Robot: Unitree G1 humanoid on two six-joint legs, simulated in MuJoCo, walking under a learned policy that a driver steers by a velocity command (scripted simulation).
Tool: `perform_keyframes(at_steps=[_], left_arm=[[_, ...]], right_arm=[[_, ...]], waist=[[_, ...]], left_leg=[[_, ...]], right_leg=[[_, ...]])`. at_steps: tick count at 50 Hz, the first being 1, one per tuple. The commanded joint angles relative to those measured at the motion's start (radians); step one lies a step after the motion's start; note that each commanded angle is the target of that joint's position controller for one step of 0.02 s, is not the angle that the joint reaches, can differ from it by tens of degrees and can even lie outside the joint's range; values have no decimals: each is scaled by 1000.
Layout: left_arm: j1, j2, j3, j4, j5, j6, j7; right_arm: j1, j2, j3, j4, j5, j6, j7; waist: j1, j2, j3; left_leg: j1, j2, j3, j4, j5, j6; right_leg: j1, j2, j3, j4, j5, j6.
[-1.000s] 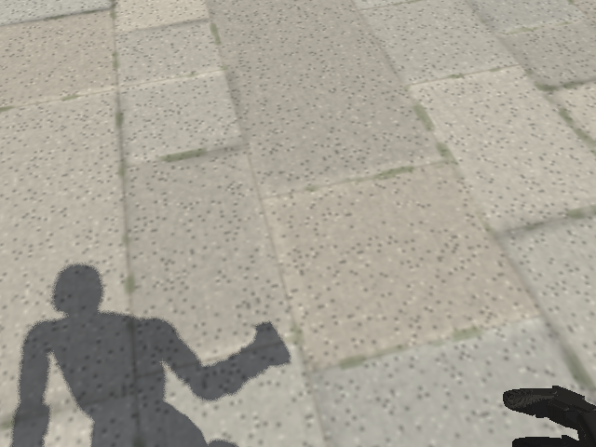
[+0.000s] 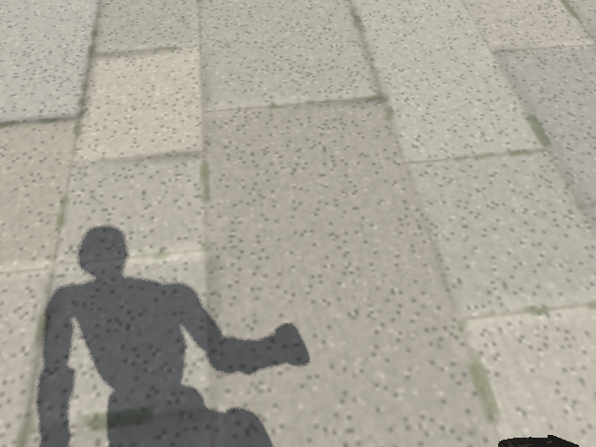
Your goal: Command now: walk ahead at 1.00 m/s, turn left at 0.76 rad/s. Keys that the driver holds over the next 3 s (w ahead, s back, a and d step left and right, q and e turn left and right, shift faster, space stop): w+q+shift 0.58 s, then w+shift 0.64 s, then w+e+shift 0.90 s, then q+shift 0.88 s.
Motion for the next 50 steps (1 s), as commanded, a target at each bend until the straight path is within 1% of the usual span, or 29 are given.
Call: perform_keyframes(at_steps=[1, 2, 3, 4, 5, 7, 10, 13, 18, 20, 21, 22, 23, 24, 25, 26, 27, 29, 31, 36, 40, 42, 44, 45, 46, 47, 48, 49, 50], left_arm=[[-122, 282, 67, -101, 23, 33, 23], [-153, 146, 41, -149, 28, 10, -2], [-101, 107, 19, -264, -27, -14, -19], [-198, 147, 8, -273, -9, -37, -16], [-243, 162, 9, -276, -9, -47, -19], [-275, 130, -2, -293, 28, -20, -20], [-302, 107, -16, -325, 51, 38, -33], [-500, 87, -36, -415, 28, 39, -48], [-591, 111, -37, -473, -2, 29, -44], [-496, 160, -17, -452, -3, 25, -31], [-368, 213, 6, -421, -9, 21, -18], [-161, 256, 29, -372, -13, 17, -2], [58, 324, 58, -336, 12, 14, 20], [26, 383, 67, -340, 59, 14, 17], [-75, 337, 79, -349, 33, 26, 7], [-170, 220, 55, -363, 22, 30, 2], [-190, 171, 43, -343, 20, 32, -3], [-131, 139, 32, -278, 18, 23, -4], [-81, 104, 23, -221, -3, 0, -23], [-107, 154, 29, -190, -3, -31, -43], [10, 215, 33, -132, -11, -24, -38], [52, 271, 39, -111, -10, -8, -21], [27, 317, 44, -108, -7, 21, -3], [-4, 305, 41, -127, -12, 27, -2], [58, 152, 13, -173, -7, 24, -24], [64, 175, 18, -221, -36, 14, -27], [-87, 215, 27, -253, -37, 6, -22], [-122, 178, 15, -263, -37, 0, -26], [-122, 159, 10, -250, -24, 6, -30]], right_arm=[[576, -203, -91, 109, 2, 7, -31], [509, -269, -118, 112, 17, 27, -49], [440, -361, -141, 74, -9, 41, -46], [418, -297, -140, 48, -12, 42, -57], [398, -225, -126, 69, -6, 37, -64], [359, -174, -108, 79, 3, 13, -72], [341, -167, -96, 66, 22, -21, -70], [372, -184, -105, 57, 20, -30, -66], [438, -213, -125, 60, 28, -22, -57], [402, -241, -133, 46, 25, -23, -65], [377, -276, -139, 39, 16, -25, -63], [313, -295, -142, 25, 11, -31, -57], [284, -192, -114, -4, 8, -43, -55], [417, -22, -69, -49, 55, -38, -61], [397, -110, -62, -57, 36, -22, -70], [292, -165, -74, -44, 10, -6, -66], [246, -168, -77, -47, -3, 3, -51], [199, -119, -68, -77, -20, 28, -19], [153, -59, -45, -123, -24, 44, -3], [11, -76, -18, -201, -21, 38, 15], [-130, -69, 0, -223, -21, 19, 30], [-91, -100, -8, -203, -32, 14, 14], [214, -158, -39, -110, -36, 9, -13], [395, -209, -65, -52, -44, 10, -32], [404, -301, -90, -36, -51, 13, -55], [421, -338, -104, -58, -31, 18, -59], [398, -295, -106, -32, -20, 14, -65], [368, -250, -97, -3, -12, 3, -67], [330, -201, -87, 7, -15, -8, -66]], waist=[[-338, -129, -246], [-226, 168, -175], [-128, 305, -360], [-165, 30, -300], [-127, -101, -161], [-39, -159, -50], [3, -117, 9], [-58, -54, 66], [-138, 28, -2], [-86, 30, -71], [-17, 31, -159], [112, 29, -250], [189, -58, -373], [53, -349, -472], [32, -341, -440], [37, -183, -258], [27, -80, -157], [1, -83, -67], [-25, -111, -29], [-67, -91, 60], [-21, -53, 107], [-56, -123, 25], [-214, -176, -158], [-299, -155, -240], [-180, 83, -339], [-166, 139, -500], [-179, 14, -336], [-139, -5, -168], [-88, -62, -85]], left_leg=[[693, -73, -73, 0, -224, 79], [833, 89, -340, 20, -147, 125], [1130, 277, -933, -205, -335, 380], [1085, 296, -1005, -355, -447, 333], [900, 264, -902, -383, -428, 266], [612, 171, -721, -380, -231, 205], [366, 71, -578, -420, -168, 183], [270, 11, -526, -454, -26, 139], [474, 33, -551, -371, 255, 55], [523, 32, -564, -239, 436, 8], [537, 28, -564, -77, 523, -15], [458, -1, -544, 151, 484, -33], [305, -48, -480, 469, 180, -37], [6, -144, -363, 757, -607, -64], [-115, -59, -304, 833, -493, -46], [-136, 3, -274, 797, -377, -51], [-116, 36, -255, 752, -330, -60], [-94, 87, -250, 716, -324, -71], [-122, 112, -256, 692, -314, -71], [-87, 82, -221, 368, -92, -79], [90, 16, -58, 87, -36, -28], [180, -62, -7, 49, -151, -2], [513, -103, -45, -5, -252, 41], [776, -43, -134, -55, -264, 68], [1056, 238, -500, -46, -458, 98], [1173, 403, -977, -210, -484, 188], [1080, 337, -828, -262, -387, 158], [900, 308, -693, -292, -262, 146], [744, 262, -600, -321, -197, 114]], right_leg=[[-336, -226, 22, 873, 1317, -50], [-698, -44, 63, 1248, 192, -28], [-1116, 53, 270, 1515, -62, 20], [-1207, -25, 355, 1444, 43, -12], [-1168, -75, 357, 1307, 111, -21], [-1033, -129, 351, 1147, 101, 4], [-936, -173, 305, 944, 77, 52], [-876, -153, 248, 636, 337, 68], [-767, -72, 248, 336, 544, 27], [-591, -27, 263, 261, 478, 9], [-446, -13, 275, 274, 392, -2], [-229, -46, 282, 281, 325, -13], [8, -226, 447, 302, 18, -41], [201, -544, 976, 139, -186, -124], [105, -533, 1182, 24, -411, -169], [-66, -456, 972, 10, -389, -151], [-192, -410, 793, 17, -186, -136], [-330, -348, 567, -9, 50, -105], [-381, -327, 468, -42, 177, -97], [-495, -263, 200, -175, 427, -102], [-410, -266, 86, -238, 808, -104], [-253, -291, 58, -63, 1321, -100], [-264, -313, 56, 360, 1495, -98], [-439, -284, 51, 663, 1285, -91], [-781, -150, 82, 1051, 214, -72], [-1000, -35, 253, 1304, -54, -70], [-1117, -94, 316, 1284, 72, -84], [-1121, -123, 300, 1203, 119, -80], [-1065, -156, 304, 1115, 127, -73]])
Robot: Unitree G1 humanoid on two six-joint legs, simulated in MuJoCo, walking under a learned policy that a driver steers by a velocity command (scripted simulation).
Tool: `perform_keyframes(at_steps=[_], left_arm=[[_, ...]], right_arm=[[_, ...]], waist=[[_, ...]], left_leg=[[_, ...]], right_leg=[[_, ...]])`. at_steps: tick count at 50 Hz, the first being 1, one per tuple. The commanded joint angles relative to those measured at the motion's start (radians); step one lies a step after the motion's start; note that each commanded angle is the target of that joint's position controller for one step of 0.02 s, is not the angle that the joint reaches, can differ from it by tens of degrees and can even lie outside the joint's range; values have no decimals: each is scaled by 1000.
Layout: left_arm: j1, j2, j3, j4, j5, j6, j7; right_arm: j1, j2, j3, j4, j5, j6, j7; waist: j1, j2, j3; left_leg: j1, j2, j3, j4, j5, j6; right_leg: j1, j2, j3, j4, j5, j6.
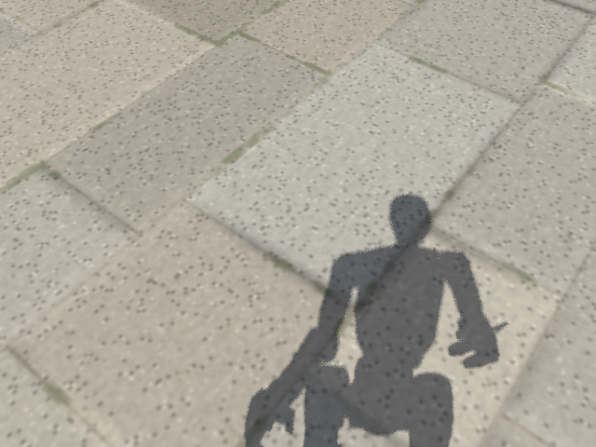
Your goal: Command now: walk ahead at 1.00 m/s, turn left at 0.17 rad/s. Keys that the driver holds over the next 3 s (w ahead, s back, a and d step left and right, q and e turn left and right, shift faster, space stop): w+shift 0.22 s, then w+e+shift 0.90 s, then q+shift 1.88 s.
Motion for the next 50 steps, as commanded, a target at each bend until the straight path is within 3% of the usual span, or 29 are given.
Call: perform_keyframes(at_steps=[1, 3, 5, 8, 11, 14, 15, 16, 17, 18, 19, 21, 22, 24, 26, 29, 31, 34, 36, 37, 38, 39, 40, 41, 42, 43, 44, 46, 50], left_arm=[[-74, 129, 25, -124, 18, -11, -7], [-63, 98, 21, -117, 37, 21, -26], [-195, 80, 13, -171, 43, 29, -38], [-350, 67, -2, -233, 29, 17, -51], [-411, 81, -2, -243, 11, 12, -60], [-369, 132, 16, -219, 19, 12, -46], [-287, 157, 28, -198, 20, 13, -39], [-105, 187, 44, -143, 16, 16, -30], [99, 223, 66, -83, 20, 22, -17], [174, 356, 112, -69, 38, 32, -1], [126, 347, 117, -62, 18, 41, -12], [4, 260, 107, -70, 4, 33, -17], [-12, 222, 99, -58, 4, 32, -13], [-44, 172, 78, -45, 4, 25, -6], [-49, 194, 83, -52, -3, 7, -8], [-82, 223, 101, -84, -3, -9, -10], [-63, 246, 116, -90, -14, -17, -20], [-11, 262, 129, -87, -19, -10, -16], [-6, 292, 135, -87, -7, -1, -8], [-35, 304, 136, -91, -1, -2, -12], [-61, 214, 109, -119, 0, -13, -13], [32, 58, 69, -175, -43, -14, -10], [7, 120, 61, -179, -23, 2, -2], [-93, 169, 70, -170, -2, 16, -5], [-148, 170, 71, -173, 10, 23, -17], [-194, 159, 71, -180, 20, 33, -33], [-193, 137, 67, -196, 27, 48, -47], [-249, 98, 53, -233, 26, 74, -61], [-382, 93, 30, -318, 25, 82, -83]], right_arm=[[181, -140, -59, 30, 10, -26, -22], [185, -85, -40, 49, 25, -43, -23], [214, -99, -44, 72, 39, -58, -16], [211, -107, -47, 76, 46, -77, -4], [268, -153, -53, 109, 61, -94, -4], [308, -213, -63, 136, 31, -78, -19], [310, -230, -66, 141, 10, -63, -30], [288, -235, -68, 139, -11, -44, -43], [247, -232, -66, 127, -20, -31, -52], [320, -120, -36, 76, 14, -43, -32], [335, -94, -25, 60, 17, -70, -13], [138, -122, -10, -11, 8, -96, -18], [101, -106, -3, -26, -4, -96, -15], [87, -86, 6, -60, -30, -61, -9], [44, -70, 16, -99, -34, -30, -5], [-141, -49, 38, -181, -4, -31, 14], [-176, -49, 38, -185, 17, -33, 20], [-180, -96, 20, -187, 18, -37, 7], [-42, -150, -9, -148, 17, -45, -13], [132, -183, -29, -108, 12, -49, -29], [347, -256, -56, -84, -11, -52, -52], [342, -343, -74, -85, -48, -46, -52], [259, -298, -81, -86, -25, -36, -48], [178, -189, -59, -101, -15, -34, -44], [154, -135, -47, -87, -13, -34, -38], [169, -114, -41, -63, -15, -35, -38], [191, -100, -36, -35, -8, -42, -39], [232, -63, -28, 13, 18, -60, -26], [189, -80, -33, 34, 21, -83, -19]], waist=[[-63, -40, -45], [-23, 3, -14], [-35, 30, 67], [-48, 22, 116], [-71, 4, 114], [-48, 39, 13], [-3, 74, -52], [81, 99, -142], [188, 86, -217], [125, -157, -319], [60, -280, -417], [33, -27, -178], [0, 33, -99], [-82, 19, -11], [-105, -7, 36], [-76, -35, 95], [-39, -40, 60], [-13, -52, 13], [-80, -33, -96], [-183, -5, -192], [-269, 74, -325], [-171, 371, -427], [-138, 340, -361], [-147, 176, -214], [-142, 77, -126], [-135, 56, -78], [-110, 105, -58], [-89, 111, -26], [-47, 89, 30]], left_leg=[[397, 301, -437, -360, 121, 153], [277, 262, -365, -432, 97, 144], [220, 239, -299, -516, 126, 150], [134, 171, -168, -578, 263, 119], [213, 221, -137, -674, 454, 94], [507, 254, -36, -487, 1041, 36], [553, 273, -11, -323, 1214, 17], [537, 281, 12, -83, 1290, 1], [415, 251, 44, 243, 1193, -15], [17, 125, 44, 748, 628, -69], [-246, -18, -79, 949, -178, -83], [-361, 117, -173, 868, -41, -61], [-317, 154, -163, 768, -38, -63], [-234, 183, -158, 654, -91, -100], [-211, 208, -129, 506, -128, -136], [-47, 200, -73, 152, 147, -172], [87, 164, -55, 26, 347, -173], [99, 145, -83, -88, 334, -158], [248, 99, -74, -113, 151, -140], [441, 113, -64, -97, 77, -129], [673, 304, -253, -102, -231, -98], [849, 589, -802, -317, -568, -22], [766, 586, -953, -395, -679, 17], [639, 528, -746, -374, -580, 4], [527, 477, -559, -362, -348, -8], [458, 425, -418, -372, -175, -32], [421, 410, -333, -373, -68, -41], [402, 392, -202, -389, 129, -61], [326, 352, 29, -469, 344, -72]], right_leg=[[-468, -58, 67, 21, 27, -5], [-410, -82, 62, -75, 4, 19], [-483, -99, 22, -185, 75, 37], [-382, -82, -22, -499, 358, 31], [-224, -24, -64, -674, 572, -16], [-193, 96, -141, -705, 405, -67], [-116, 142, -148, -689, 314, -84], [46, 174, -147, -670, 241, -104], [258, 156, -114, -693, 172, -130], [570, -90, 312, -686, -63, -284], [677, -227, 835, -927, -149, -375], [449, -184, 686, -997, -36, -320], [295, -141, 597, -1019, 25, -292], [61, -65, 486, -1056, 80, -276], [-83, -31, 430, -1109, 80, -289], [-277, 44, 345, -1188, 121, -245], [-262, 46, 344, -1195, 239, -200], [-38, 16, 382, -1086, 400, -150], [64, 26, 374, -841, 642, -112], [10, 72, 333, -603, 673, -87], [-141, 123, 270, -267, 463, -74], [-436, 222, 165, 27, -190, -52], [-567, 132, 126, 137, -99, -71], [-597, 72, 99, 120, -1, -70], [-574, 36, 88, 68, 51, -61], [-550, 13, 87, 38, 63, -54], [-540, -4, 86, 23, 66, -44], [-577, -27, 67, 15, 80, -39], [-567, -29, 8, -144, 266, -38]])
Over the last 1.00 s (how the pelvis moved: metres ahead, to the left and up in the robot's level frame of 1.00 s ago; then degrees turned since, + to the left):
0.85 0.28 0.01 44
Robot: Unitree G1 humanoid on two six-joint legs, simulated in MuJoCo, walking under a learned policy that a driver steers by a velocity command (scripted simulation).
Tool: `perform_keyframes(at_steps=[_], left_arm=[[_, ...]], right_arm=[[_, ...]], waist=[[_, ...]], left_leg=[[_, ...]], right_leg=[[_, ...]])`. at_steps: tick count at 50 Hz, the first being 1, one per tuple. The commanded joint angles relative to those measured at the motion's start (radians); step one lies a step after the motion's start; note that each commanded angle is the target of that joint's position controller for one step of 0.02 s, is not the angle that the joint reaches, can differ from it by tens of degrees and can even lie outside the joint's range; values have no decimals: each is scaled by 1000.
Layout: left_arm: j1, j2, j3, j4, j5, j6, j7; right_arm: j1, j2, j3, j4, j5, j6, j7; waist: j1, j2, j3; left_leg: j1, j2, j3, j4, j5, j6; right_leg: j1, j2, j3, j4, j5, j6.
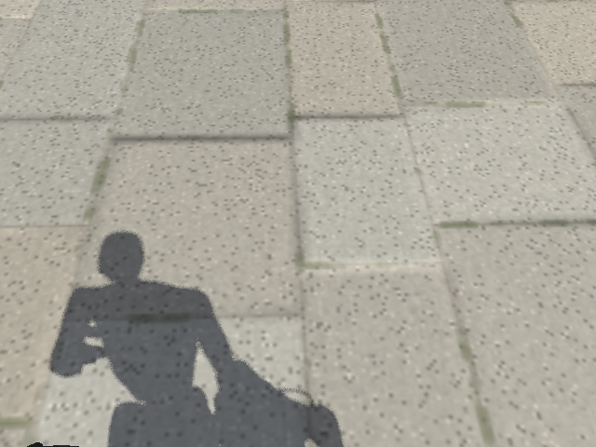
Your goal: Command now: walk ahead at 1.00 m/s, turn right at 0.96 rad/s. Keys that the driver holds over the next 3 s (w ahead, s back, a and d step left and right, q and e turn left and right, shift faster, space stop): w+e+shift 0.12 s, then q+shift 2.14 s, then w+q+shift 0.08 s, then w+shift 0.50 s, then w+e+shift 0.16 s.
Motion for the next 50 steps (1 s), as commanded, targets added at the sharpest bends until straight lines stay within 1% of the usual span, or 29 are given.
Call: perform_keyframes(at_steps=[1, 2, 3, 5, 6, 7, 8, 9, 10, 11, 12, 13, 14, 16, 19, 21, 24, 28, 31, 32, 33, 34, 35, 36, 37, 39, 41, 46, 50], left_arm=[[-91, -37, -37, -120, -2, -3, -25], [-106, -37, -41, -114, -6, -2, -30], [-145, -52, -51, -139, -4, -5, -36], [-163, -32, -49, -127, 0, -8, -34], [-121, -14, -43, -110, -3, -10, -29], [-19, -1, -38, -77, 14, -19, -24], [169, 20, -23, -12, 24, -30, -13], [351, 42, -5, 64, 31, -40, 10], [301, 111, 19, 81, 10, -35, 38], [279, 191, 28, 19, 19, -37, 46], [315, 156, 39, 0, 3, -29, 65], [231, 108, 24, 19, -11, -34, 79], [166, 39, 0, 35, -12, -46, 82], [145, -23, -23, 57, -16, -74, 80], [130, -7, -17, 85, -11, -102, 71], [85, -33, -23, 82, -16, -101, 74], [81, -54, -27, 80, -29, -92, 85], [133, -16, -6, 87, -29, -64, 102], [104, 8, 8, 67, -36, -37, 106], [106, 22, 13, 54, -35, -30, 100], [160, -58, -1, 10, -13, -16, 86], [219, -78, -20, -14, 3, 3, 87], [188, -45, -20, -3, 6, 7, 92], [105, -22, -13, -12, 1, 3, 95], [62, -12, -8, -19, 3, 0, 101], [77, -17, -9, -11, 13, 22, 103], [86, -40, -15, -9, 5, 36, 99], [19, -28, -11, -31, -3, 41, 100], [-7, -9, -7, -31, -9, 27, 104]], right_arm=[[-101, -43, 4, -57, 2, -35, 4], [-85, -49, 3, -47, 2, -33, 2], [-67, -79, -2, -42, -1, -35, 2], [-22, -110, -9, -28, 1, -28, -6], [-5, -139, -17, -31, 1, -16, -15], [-2, -162, -20, -28, 1, -3, -26], [-23, -186, -22, -34, 3, 8, -31], [-52, -172, -16, -41, 10, 11, -26], [-16, -81, -5, -52, 7, 13, -14], [176, -22, 21, -93, 46, 20, -23], [63, -84, 15, -94, 67, 23, -37], [22, -74, 20, -96, 64, 26, -36], [-21, -60, 21, -95, 34, 31, -26], [30, -26, 18, -36, 7, 77, -16], [10, 13, 6, -46, 10, 105, 2], [-32, 47, 8, -67, 17, 102, 14], [-127, 71, 14, -97, 15, 98, 35], [-166, 40, -3, -137, -9, 108, 53], [-42, 6, -28, -129, -17, 107, 39], [55, -53, -49, -114, -20, 94, 23], [17, -184, -80, -120, -2, 100, 7], [22, -235, -98, -159, 36, 110, 14], [-41, -190, -94, -183, 37, 126, 12], [-102, -124, -75, -188, 27, 141, 6], [-142, -85, -62, -186, 28, 149, 5], [-172, -67, -60, -198, 28, 148, 5], [-163, -98, -72, -198, 23, 142, 12], [-157, -135, -89, -212, 18, 156, 12], [-149, -149, -96, -215, 13, 158, 15]], waist=[[73, 137, 95], [66, 106, 104], [70, 117, 137], [73, 108, 119], [99, 134, 77], [157, 143, 29], [242, 152, -52], [312, 131, -112], [216, -112, -148], [98, -108, -417], [214, 13, -525], [146, 75, -312], [86, 112, -161], [26, 148, -16], [-5, 85, -12], [-20, 30, -22], [21, -34, -29], [47, -28, -33], [-16, -3, -63], [-74, 104, -99], [23, 315, -88], [14, 308, -274], [19, 164, -215], [26, 85, -82], [49, 58, -11], [61, 93, -34], [58, 79, -77], [16, 148, -61], [-5, 177, -57]], left_leg=[[-53, 209, -39, -214, 453, 65], [-45, 176, 24, -221, 530, 50], [-55, 201, 52, -220, 632, 45], [16, 184, 105, -146, 1051, 25], [68, 194, 107, -64, 1243, 20], [46, 217, 91, 89, 1360, 29], [-22, 236, 61, 307, 1369, 48], [-136, 204, 66, 578, 1163, 56], [-395, 1, 69, 991, -61, 30], [-546, 3, -168, 1299, -281, 31], [-613, -42, -283, 1378, -171, 22], [-633, 4, -262, 1282, -95, 21], [-606, 47, -258, 1142, -80, 25], [-417, 68, -250, 987, -83, 17], [-399, 56, -205, 858, -4, 26], [-430, 62, -173, 698, 140, 41], [-399, 40, -106, 460, 343, 60], [-372, -2, -54, 344, 269, 93], [-248, -66, -46, 243, 169, 159], [-103, -13, -180, 153, 465, 212], [16, 224, -552, 191, 1148, 332], [98, 327, -857, 47, 933, 479], [36, 319, -826, -15, 550, 463], [-80, 258, -745, -53, 340, 414], [-152, 195, -674, -77, 267, 352], [-205, 115, -587, -72, 296, 281], [-187, 85, -577, -52, 338, 244], [-156, 44, -678, -90, 18, 189], [-118, 34, -760, -90, -56, 182]], right_leg=[[-40, -41, 2, -155, 142, -7], [-4, -17, -46, -218, 170, -19], [39, -21, -76, -318, 175, -38], [155, 62, -171, -413, 168, -76], [217, 103, -192, -429, 133, -91], [362, 141, -165, -470, 104, -105], [590, 164, -102, -518, 107, -128], [825, 139, -18, -651, 230, -153], [1040, -58, 199, -632, 539, -139], [1263, -371, 559, -505, 1262, -276], [1244, -391, 589, -635, 1047, -348], [1000, -358, 479, -735, 866, -321], [809, -312, 398, -795, 725, -271], [502, -267, 217, -886, 763, -207], [450, -216, 56, -924, 842, -177], [488, -155, -68, -918, 821, -123], [541, -122, -181, -892, 708, -80], [636, -190, -198, -758, 688, -54], [621, -206, -215, -459, 697, -5], [509, -145, -220, -203, 467, 51], [221, 64, -207, 101, -466, 115], [129, 122, 47, 231, -541, 141], [95, 70, 110, 217, -471, 138], [71, 47, 111, 143, -374, 132], [76, 23, 106, 49, -303, 131], [166, 26, 95, -40, -227, 137], [189, 40, 99, -96, -209, 145], [139, 57, 138, -245, -164, 155], [140, 81, 165, -333, -159, 141]])
Over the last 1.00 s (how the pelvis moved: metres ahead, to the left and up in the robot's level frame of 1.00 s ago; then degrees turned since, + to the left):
0.95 -0.11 0.02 -34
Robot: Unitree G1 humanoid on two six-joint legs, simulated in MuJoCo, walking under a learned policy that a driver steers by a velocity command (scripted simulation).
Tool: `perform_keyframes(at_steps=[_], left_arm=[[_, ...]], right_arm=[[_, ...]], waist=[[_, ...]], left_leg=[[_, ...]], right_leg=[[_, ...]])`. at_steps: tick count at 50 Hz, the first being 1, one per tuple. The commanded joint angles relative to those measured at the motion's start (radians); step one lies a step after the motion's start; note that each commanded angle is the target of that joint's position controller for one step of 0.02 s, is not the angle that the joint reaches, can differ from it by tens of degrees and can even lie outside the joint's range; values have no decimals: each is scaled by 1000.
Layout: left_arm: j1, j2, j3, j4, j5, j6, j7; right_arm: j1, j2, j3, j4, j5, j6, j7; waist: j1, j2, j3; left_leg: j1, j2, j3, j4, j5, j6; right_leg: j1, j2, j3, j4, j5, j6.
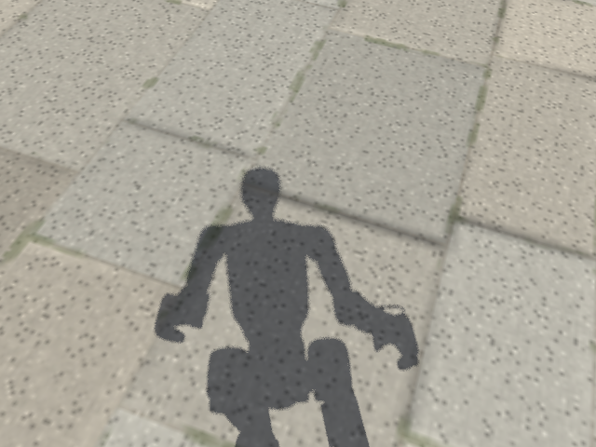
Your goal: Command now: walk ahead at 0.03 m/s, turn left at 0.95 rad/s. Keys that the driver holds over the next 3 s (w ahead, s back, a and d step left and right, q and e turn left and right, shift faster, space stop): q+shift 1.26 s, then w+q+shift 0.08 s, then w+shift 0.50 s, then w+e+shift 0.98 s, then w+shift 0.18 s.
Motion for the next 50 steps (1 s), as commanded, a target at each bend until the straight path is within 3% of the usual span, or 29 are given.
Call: perform_keyframes(at_steps=[1, 7, 9, 10, 11, 12, 13, 14, 15, 17, 19, 23, 29, 32, 33, 34, 35, 36, 37, 39, 41, 44, 50], left_arm=[[-15, 89, 22, -64, -6, -23, 5], [12, 114, 24, -53, -22, -47, 11], [75, 128, 28, -38, -27, -53, 23], [110, 144, 33, -30, -25, -57, 35], [93, 215, 49, -49, -22, -55, 48], [12, 295, 57, -92, -7, -49, 43], [-39, 233, 44, -95, 10, -43, 34], [-49, 168, 27, -98, 5, -41, 29], [-65, 135, 17, -101, 0, -40, 21], [-57, 125, 9, -117, 1, -38, 21], [17, 132, 13, -106, 3, -41, 18], [122, 163, 34, -76, 5, -42, 11], [103, 175, 52, -77, 5, -49, -19], [116, 187, 61, -75, -13, -49, -35], [113, 189, 63, -75, -24, -46, -38], [118, 186, 66, -70, -32, -41, -41], [157, 160, 60, -80, -30, -36, -45], [112, 79, 33, -175, -4, -26, -42], [34, 128, 38, -170, 17, -13, -27], [49, 133, 42, -143, -9, -18, -22], [90, 155, 49, -113, 9, -18, -22], [100, 133, 41, -101, 3, -10, -26], [15, 124, 28, -125, -5, -16, -17]], right_arm=[[34, -171, -48, -56, -6, -8, -1], [-12, -185, -51, -63, -12, -9, 10], [-55, -178, -47, -70, -6, -12, 14], [-67, -164, -41, -71, 4, -16, 13], [1, -114, -28, -64, 14, -23, 7], [28, -96, -30, -72, 23, -25, -2], [-23, -206, -50, -60, -26, -30, -4], [-18, -198, -51, -56, -31, -27, 6], [19, -174, -43, -41, -30, -17, 18], [61, -156, -32, -23, -12, 1, 42], [1, -146, -21, -42, 0, 7, 49], [-86, -114, -2, -75, 3, 15, 58], [-140, -77, 14, -116, 17, 22, 67], [-148, -81, 10, -131, 13, 25, 60], [-125, -82, 6, -129, 5, 22, 54], [-52, -95, 0, -105, -7, 12, 42], [23, -202, -27, -86, -24, -3, 23], [37, -360, -61, -110, 0, -9, 14], [99, -306, -67, -100, 12, -12, 10], [-39, -212, -30, -101, 4, -5, -6], [-114, -175, -14, -119, 8, -4, -13], [-67, -195, -19, -99, 5, -13, -1], [-1, -224, -32, -79, -9, -13, 6]], waist=[[-9, 129, -129], [9, 161, -126], [49, 169, -121], [77, 141, -116], [47, -1, -160], [32, -210, -169], [32, -86, -81], [14, -71, -78], [0, -68, -74], [6, -109, -79], [49, -111, -68], [101, -149, -80], [89, -180, -113], [84, -194, -126], [61, -176, -132], [13, -103, -153], [-16, 134, -159], [10, 333, -153], [-73, 176, -201], [17, 139, -73], [54, 160, -80], [51, 106, -118], [11, 136, -107]], left_leg=[[204, 250, -393, -159, -325, 52], [139, 222, -480, -127, -220, 40], [41, 184, -495, -137, -278, -11], [-36, 132, -463, -116, -400, -62], [-109, 50, -345, 42, -553, -120], [-205, -92, -41, 389, -537, -156], [-242, 17, 19, 553, -442, -168], [-192, 53, 36, 637, -391, -160], [-185, 63, 51, 723, -348, -153], [-214, 86, 104, 831, -320, -155], [-260, 122, 141, 769, -314, -169], [-277, 179, 193, 640, -351, -191], [-57, 208, 281, 405, -371, -147], [28, 191, 316, 265, -365, -112], [89, 183, 315, 178, -325, -95], [216, 179, 274, 39, -209, -71], [378, 334, -6, -109, -54, -23], [412, 585, -397, -73, 395, 145], [434, 560, -326, -48, 382, 214], [295, 415, -160, -73, 190, 145], [231, 329, -105, -67, 220, 107], [224, 309, -140, -50, 222, 105], [234, 301, -317, -36, 84, 124]], right_leg=[[-62, 36, -4, -54, 1, -13], [129, 98, 0, -254, -27, -60], [301, 106, -3, -426, 11, -74], [419, 70, 3, -573, 76, -83], [521, -111, 156, -679, -55, -120], [483, -374, 431, -761, -156, -226], [347, -367, 367, -752, -27, -271], [308, -316, 250, -693, 119, -264], [305, -254, 135, -657, 228, -243], [345, -206, 11, -619, 355, -234], [427, -207, -40, -598, 437, -235], [546, -264, -90, -562, 591, -248], [451, -304, -238, -509, 604, -218], [432, -340, -274, -434, 578, -179], [398, -346, -299, -372, 546, -149], [314, -328, -340, -250, 458, -98], [94, -242, -395, 8, 130, -30], [-190, -66, -317, 166, -366, 42], [-202, -86, -159, 270, -336, 41], [-178, -112, -119, 225, -133, 25], [-107, -90, -127, 205, -36, 23], [-76, -57, -116, 150, -20, 18], [-69, 8, -67, -34, -33, -5]])
Over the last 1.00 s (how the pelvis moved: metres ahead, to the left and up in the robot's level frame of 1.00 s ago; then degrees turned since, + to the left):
0.47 0.02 0.00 22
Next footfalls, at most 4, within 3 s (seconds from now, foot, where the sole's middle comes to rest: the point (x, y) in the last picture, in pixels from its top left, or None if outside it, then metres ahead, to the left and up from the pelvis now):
0.22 right None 0.11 -0.14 -0.77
0.70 left None -0.03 0.05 -0.77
1.16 right None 0.17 0.00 -0.77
1.70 left None -0.09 0.22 -0.77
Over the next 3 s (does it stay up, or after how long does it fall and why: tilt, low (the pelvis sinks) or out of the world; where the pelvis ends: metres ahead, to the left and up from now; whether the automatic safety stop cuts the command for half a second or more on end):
stays up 0.24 1.18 -0.03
